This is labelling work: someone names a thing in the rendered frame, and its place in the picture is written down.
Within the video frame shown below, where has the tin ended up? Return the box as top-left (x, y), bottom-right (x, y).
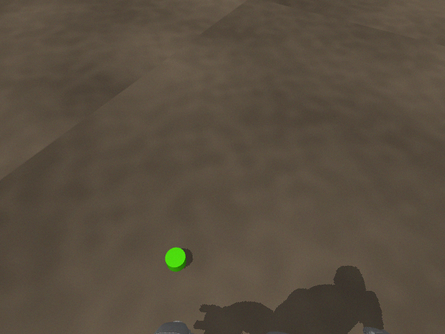
top-left (165, 248), bottom-right (186, 272)

